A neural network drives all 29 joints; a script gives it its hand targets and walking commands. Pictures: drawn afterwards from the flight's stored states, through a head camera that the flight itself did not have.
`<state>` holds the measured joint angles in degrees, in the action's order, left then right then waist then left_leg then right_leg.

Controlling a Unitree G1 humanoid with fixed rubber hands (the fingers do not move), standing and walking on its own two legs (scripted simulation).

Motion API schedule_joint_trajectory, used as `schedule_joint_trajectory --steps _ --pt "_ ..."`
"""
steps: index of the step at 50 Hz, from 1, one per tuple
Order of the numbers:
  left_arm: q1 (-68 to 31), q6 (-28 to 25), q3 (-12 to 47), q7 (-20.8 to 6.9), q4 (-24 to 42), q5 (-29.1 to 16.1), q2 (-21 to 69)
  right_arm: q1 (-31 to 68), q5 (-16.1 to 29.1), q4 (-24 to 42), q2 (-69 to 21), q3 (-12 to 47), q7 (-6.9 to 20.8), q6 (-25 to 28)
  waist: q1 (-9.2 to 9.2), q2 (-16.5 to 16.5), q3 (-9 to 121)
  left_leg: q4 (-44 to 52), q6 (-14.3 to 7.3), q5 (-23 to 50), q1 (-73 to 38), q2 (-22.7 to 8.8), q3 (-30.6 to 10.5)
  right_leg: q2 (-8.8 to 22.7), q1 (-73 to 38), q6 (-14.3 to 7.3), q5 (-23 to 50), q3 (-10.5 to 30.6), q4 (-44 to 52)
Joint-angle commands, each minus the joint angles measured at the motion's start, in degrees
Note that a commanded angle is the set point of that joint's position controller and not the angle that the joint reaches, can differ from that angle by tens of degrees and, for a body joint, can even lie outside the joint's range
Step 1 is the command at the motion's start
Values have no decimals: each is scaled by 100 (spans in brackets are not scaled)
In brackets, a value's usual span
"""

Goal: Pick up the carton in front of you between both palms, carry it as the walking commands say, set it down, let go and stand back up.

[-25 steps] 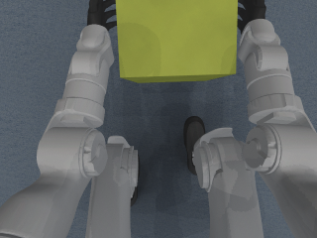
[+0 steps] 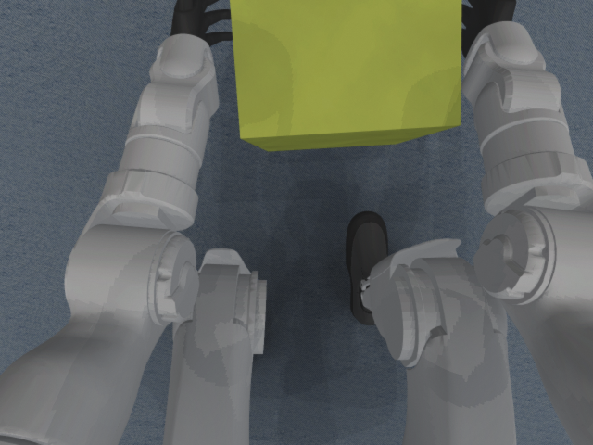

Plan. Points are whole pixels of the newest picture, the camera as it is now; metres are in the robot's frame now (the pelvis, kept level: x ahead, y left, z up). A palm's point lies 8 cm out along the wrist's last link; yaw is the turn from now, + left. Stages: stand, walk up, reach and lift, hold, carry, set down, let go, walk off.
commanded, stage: set down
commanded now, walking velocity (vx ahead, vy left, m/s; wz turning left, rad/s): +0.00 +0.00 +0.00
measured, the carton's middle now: (334, 61) +0.52 -0.08 -0.24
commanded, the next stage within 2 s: let go in 1.92 s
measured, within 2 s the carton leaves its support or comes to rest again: rests again in 0.44 s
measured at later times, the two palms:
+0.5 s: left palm (201, 39) +0.54 +0.07 -0.18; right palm (487, 43) +0.51 -0.24 -0.17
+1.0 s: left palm (160, 15) +0.56 +0.10 -0.16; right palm (509, 40) +0.51 -0.26 -0.17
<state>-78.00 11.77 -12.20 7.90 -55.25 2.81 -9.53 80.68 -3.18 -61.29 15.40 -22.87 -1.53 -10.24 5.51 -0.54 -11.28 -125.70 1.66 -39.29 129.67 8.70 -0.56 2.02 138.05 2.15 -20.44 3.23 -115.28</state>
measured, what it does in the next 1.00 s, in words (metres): stands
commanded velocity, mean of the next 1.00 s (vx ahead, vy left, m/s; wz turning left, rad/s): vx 0.00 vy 0.00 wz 0.00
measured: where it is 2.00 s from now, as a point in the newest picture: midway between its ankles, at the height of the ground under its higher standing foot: (300, 315)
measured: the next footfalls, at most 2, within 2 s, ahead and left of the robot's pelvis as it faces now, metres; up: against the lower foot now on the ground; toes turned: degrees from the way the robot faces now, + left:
none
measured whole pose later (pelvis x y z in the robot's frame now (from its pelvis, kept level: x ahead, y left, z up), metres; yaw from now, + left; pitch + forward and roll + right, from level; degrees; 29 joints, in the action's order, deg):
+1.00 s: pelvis +0.00 +0.00 +0.00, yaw -1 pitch +38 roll +0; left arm -80.5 5.3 1.8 6.3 -54.5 -11.9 -19.9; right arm 79.8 11.1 -65.3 22.7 -14.4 -4.9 1.1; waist 3.6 -1.0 -19.0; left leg -127.6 2.6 -40.4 125.6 8.0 -1.7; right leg 2.0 134.3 1.3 -20.8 1.8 -116.7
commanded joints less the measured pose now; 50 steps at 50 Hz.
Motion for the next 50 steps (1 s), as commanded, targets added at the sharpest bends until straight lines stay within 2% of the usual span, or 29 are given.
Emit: schedule_joint_trajectory --steps 1,6,11,20,25,27,28,29,30,31,32,34,36,38,40,42,46,48,50 --pt "-3416 -445 1594 -1502 802 -301 4589 2083 379 249 -5113 1318 1359 108 56 -717 5399 1587 -80 1518 -1090 16 218 -507 -4320 -159 1434 -548 -109" --pt "-3271 -496 1469 -1503 644 -179 4332 2064 406 85 -4962 1297 1328 178 -48 -653 5095 1479 -88 1539 -938 -26 225 -541 -4313 -144 1489 -483 -154" --pt "-2976 -466 1222 -1506 373 27 3971 2033 343 -118 -4582 1182 1271 227 -156 -653 4555 1449 -115 1236 -785 -39 192 -551 -4161 -166 1142 -424 -168" --pt "-2704 -378 833 -1511 -52 271 3351 2017 233 -534 -3911 910 1179 262 -233 -626 3801 1463 -163 728 -633 -87 110 -528 -3813 -224 476 -378 -141" --pt "-2564 -410 697 -1446 -166 323 2924 2006 242 -528 -3508 806 1080 335 -273 -577 3779 1402 -157 801 -743 -140 114 -521 -3884 -192 556 -367 -171" --pt "-2393 -481 595 -1315 -136 337 2373 1802 227 -551 -2925 683 931 434 -253 -555 3889 1370 -113 925 -870 -185 138 -495 -4038 -153 718 -383 -191" --pt "-2254 -540 521 -1182 -88 344 1822 1579 196 -624 -2359 552 787 518 -215 -555 3953 1369 -73 990 -977 -227 147 -470 -4117 -126 808 -398 -197" --pt "-2029 -619 416 -967 -45 354 963 1247 147 -689 -1448 367 561 651 -161 -556 4028 1381 -15 1050 -1126 -290 159 -427 -4217 -92 905 -416 -199" --pt "-1746 -723 219 -652 9 333 -276 772 103 -787 -120 64 234 828 -100 -528 4123 1404 49 1081 -1286 -368 182 -367 -4387 -61 1005 -423 -187" --pt "-1758 -797 121 -393 27 226 -1039 689 150 -742 788 -189 -68 975 -6 -492 4378 1399 103 1092 -1358 -442 175 -316 -4619 -36 1125 -406 -201" --pt "-1952 -840 154 -254 6 68 -1254 908 353 -675 992 -99 -226 1067 -98 -491 4604 1413 138 1119 -1329 -487 169 -277 -4763 -43 1198 -377 -198" --pt "-1999 -851 484 -179 -225 -390 -1411 1209 896 -670 1110 334 -301 1163 -260 -577 4690 1445 115 1073 -1305 -536 124 -200 -4784 -98 1149 -321 -228" --pt "-2074 -848 857 -214 -299 -743 -1322 1372 1287 -767 1254 662 -294 1239 -239 -604 4740 1416 87 1085 -1397 -590 61 -149 -4702 -156 1105 -306 -277" --pt "-2139 -878 1097 -243 -147 -1002 -1263 1430 1436 -763 1335 800 -293 1306 -52 -617 4902 1418 100 1210 -1465 -634 25 -110 -4716 -189 1244 -345 -305" --pt "-2235 -891 1343 -272 173 -1312 -1171 1440 1485 -576 1419 852 -298 1356 213 -594 5279 1401 122 1436 -1571 -646 8 -87 -4901 -213 1547 -395 -312" --pt "-2295 -879 1544 -267 548 -1568 -1144 1332 1502 -325 1534 816 -328 1375 380 -652 5910 1362 164 1736 -1874 -622 46 -70 -5277 -230 1940 -431 -304" --pt "-1836 -759 1437 -159 783 -1561 -1304 758 1447 78 1595 766 -365 1240 367 -672 7085 1456 224 1993 -2552 -509 198 -85 -6097 -206 2324 -508 -118" --pt "-1501 -670 1162 -89 842 -1347 -1420 502 1383 322 1532 746 -356 1101 260 -516 7430 1587 206 1836 -2674 -433 270 -114 -6344 -175 2185 -553 28" --pt "-1342 -573 844 15 1211 -1106 -1525 546 1323 970 1520 753 -377 972 97 -340 8012 1752 159 1748 -2844 -344 346 -166 -6674 -151 2077 -622 175"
